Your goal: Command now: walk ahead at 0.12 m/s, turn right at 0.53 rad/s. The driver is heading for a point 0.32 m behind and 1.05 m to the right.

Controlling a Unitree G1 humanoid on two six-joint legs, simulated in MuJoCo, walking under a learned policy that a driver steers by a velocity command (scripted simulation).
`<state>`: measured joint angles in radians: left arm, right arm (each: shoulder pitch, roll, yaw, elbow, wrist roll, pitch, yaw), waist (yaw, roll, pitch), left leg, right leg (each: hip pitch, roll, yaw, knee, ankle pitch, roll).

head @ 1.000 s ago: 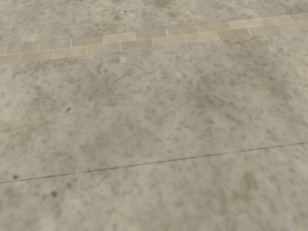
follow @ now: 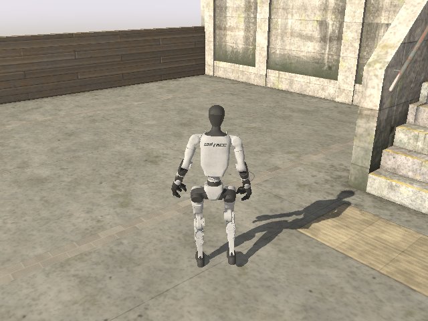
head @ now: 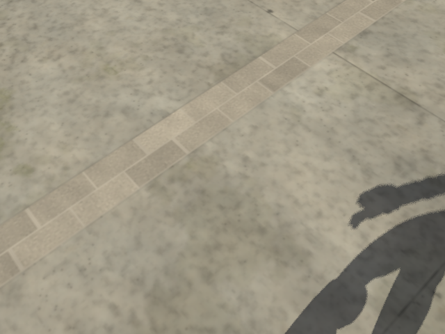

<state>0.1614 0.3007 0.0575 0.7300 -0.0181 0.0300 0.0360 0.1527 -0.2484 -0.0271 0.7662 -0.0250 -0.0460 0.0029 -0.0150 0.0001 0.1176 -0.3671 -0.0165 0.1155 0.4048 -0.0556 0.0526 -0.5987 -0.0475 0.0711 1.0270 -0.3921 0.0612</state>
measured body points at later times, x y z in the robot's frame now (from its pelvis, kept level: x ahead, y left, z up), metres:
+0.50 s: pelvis +0.06 -0.06 +0.00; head +0.08 -0.08 +0.45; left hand +0.24 +0.17 -0.10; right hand +0.16 -0.33 -0.13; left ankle +0.06 +0.09 -0.72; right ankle +0.08 -0.15 -0.73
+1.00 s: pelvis +0.07 -0.04 +0.01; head +0.08 -0.05 +0.46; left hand +0.20 +0.21 -0.13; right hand +0.11 -0.31 -0.14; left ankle +0.06 +0.09 -0.73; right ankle +0.08 -0.15 -0.73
